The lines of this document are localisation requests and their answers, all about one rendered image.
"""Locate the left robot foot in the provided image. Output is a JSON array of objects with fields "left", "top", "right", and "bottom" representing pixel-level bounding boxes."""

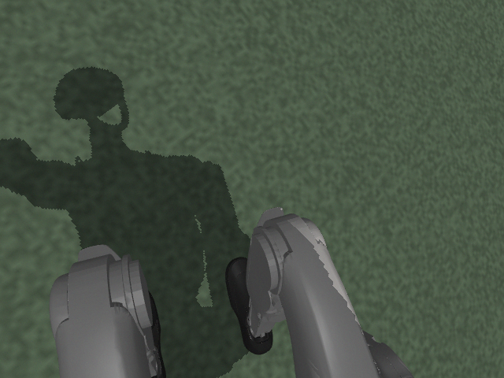
[{"left": 149, "top": 292, "right": 166, "bottom": 378}]

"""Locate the right robot hand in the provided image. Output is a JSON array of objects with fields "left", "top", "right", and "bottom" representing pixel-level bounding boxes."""
[{"left": 363, "top": 331, "right": 414, "bottom": 378}]

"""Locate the right robot foot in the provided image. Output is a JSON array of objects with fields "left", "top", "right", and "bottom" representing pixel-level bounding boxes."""
[{"left": 225, "top": 258, "right": 273, "bottom": 355}]

